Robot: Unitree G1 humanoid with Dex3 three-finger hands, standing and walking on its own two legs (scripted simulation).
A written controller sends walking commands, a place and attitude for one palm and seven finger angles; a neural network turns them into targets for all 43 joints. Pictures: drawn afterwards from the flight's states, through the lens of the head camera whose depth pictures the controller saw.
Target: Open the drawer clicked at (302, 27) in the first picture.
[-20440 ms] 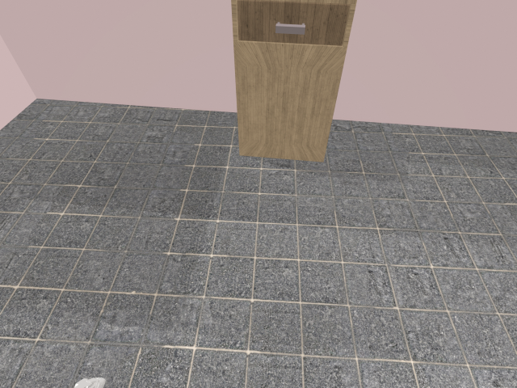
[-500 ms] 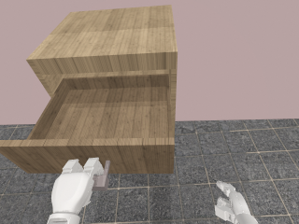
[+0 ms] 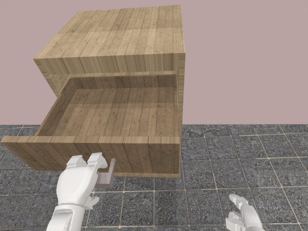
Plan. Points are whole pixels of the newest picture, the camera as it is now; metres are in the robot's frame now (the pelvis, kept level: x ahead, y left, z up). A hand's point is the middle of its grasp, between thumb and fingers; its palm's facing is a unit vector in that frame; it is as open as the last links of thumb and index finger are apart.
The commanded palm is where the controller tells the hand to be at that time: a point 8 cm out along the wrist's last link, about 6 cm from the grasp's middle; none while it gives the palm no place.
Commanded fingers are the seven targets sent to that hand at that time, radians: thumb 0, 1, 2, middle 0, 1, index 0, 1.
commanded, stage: open the thumb to release the handle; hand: left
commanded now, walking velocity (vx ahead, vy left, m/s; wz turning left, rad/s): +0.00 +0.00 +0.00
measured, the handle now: (91, 171) +0.26 +0.20 +0.03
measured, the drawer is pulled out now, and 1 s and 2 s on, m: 0.29 0.29 0.29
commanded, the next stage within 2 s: lift the hand off the handle in 0.10 s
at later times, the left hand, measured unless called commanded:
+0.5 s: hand (89, 190) +0.22 +0.20 +0.01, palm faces +0.05 -0.15 -0.99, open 13.8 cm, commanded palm +0.20 +0.20 +0.06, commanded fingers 0.00 -0.50 0.30 -0.30 -1.20 -0.30 -1.20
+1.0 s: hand (81, 178) +0.23 +0.20 +0.06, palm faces +0.07 -0.18 -0.98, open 13.5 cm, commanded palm +0.20 +0.20 +0.13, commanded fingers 0.00 -0.50 0.30 -0.30 -1.20 -0.30 -1.20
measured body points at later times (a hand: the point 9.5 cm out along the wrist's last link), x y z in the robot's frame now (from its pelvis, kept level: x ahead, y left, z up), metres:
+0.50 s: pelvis +0.00 +0.02 +0.00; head +0.01 -0.02 +0.45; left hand +0.21 +0.20 +0.06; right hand +0.21 -0.19 -0.11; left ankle +0.04 +0.14 -0.70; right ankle -0.03 -0.05 -0.70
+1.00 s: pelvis +0.01 +0.02 +0.01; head +0.00 -0.02 +0.46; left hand +0.22 +0.21 +0.12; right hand +0.23 -0.18 -0.08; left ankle +0.04 +0.14 -0.70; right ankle -0.03 -0.05 -0.70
